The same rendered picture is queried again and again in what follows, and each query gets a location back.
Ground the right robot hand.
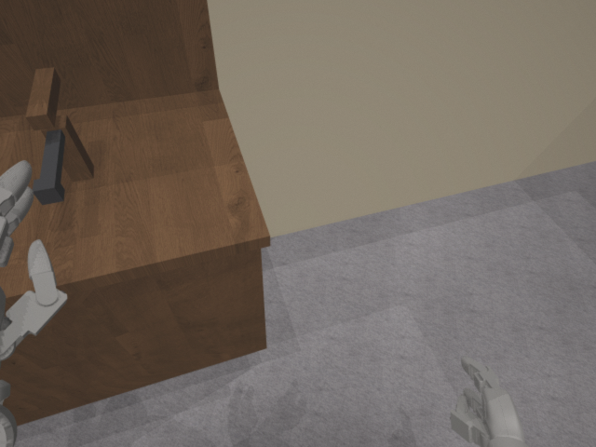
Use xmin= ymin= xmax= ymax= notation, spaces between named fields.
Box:
xmin=450 ymin=356 xmax=525 ymax=447

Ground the left robot hand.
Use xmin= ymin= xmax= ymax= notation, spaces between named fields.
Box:
xmin=0 ymin=160 xmax=67 ymax=368

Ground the counter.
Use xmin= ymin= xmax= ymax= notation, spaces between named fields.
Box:
xmin=0 ymin=0 xmax=270 ymax=426

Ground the tap lever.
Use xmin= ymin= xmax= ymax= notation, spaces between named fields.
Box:
xmin=33 ymin=129 xmax=65 ymax=205

